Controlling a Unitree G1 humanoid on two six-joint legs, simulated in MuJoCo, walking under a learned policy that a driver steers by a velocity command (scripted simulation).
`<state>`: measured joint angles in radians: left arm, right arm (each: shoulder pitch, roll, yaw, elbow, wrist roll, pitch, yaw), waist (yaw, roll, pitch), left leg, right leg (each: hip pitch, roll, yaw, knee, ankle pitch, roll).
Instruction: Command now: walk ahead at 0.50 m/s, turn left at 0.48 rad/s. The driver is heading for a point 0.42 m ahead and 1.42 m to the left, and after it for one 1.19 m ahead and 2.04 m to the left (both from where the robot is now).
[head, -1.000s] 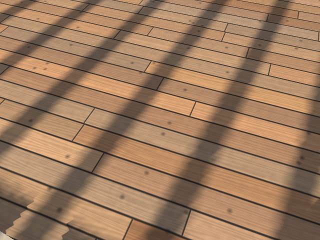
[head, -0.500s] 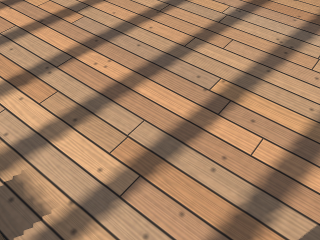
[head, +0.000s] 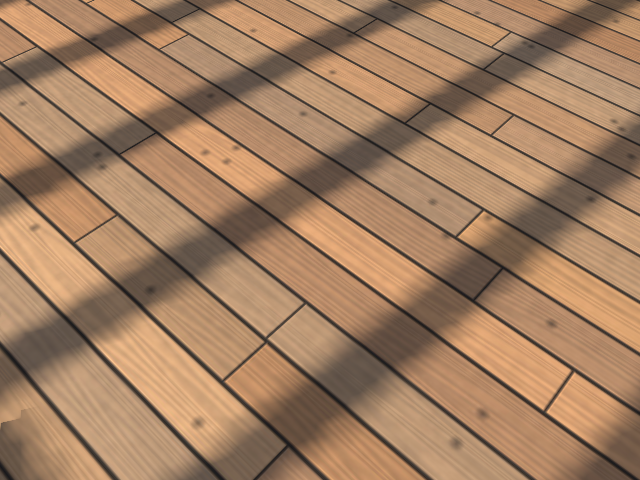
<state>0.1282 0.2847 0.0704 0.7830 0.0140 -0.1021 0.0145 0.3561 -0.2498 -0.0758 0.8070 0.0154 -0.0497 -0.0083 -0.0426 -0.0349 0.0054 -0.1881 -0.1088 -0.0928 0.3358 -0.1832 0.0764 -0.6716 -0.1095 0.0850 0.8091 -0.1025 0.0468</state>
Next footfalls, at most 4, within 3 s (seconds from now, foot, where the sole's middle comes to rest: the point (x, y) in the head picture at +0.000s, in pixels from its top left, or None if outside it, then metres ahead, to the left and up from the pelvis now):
0.16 right None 0.27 -0.15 -0.78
0.70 left None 0.46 0.18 -0.78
1.20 right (239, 343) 0.80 0.17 -0.78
1.72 left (71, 365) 0.76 0.55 -0.78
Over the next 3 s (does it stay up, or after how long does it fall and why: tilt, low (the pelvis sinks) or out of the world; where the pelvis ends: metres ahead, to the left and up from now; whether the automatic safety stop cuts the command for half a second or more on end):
stays up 0.83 0.60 0.00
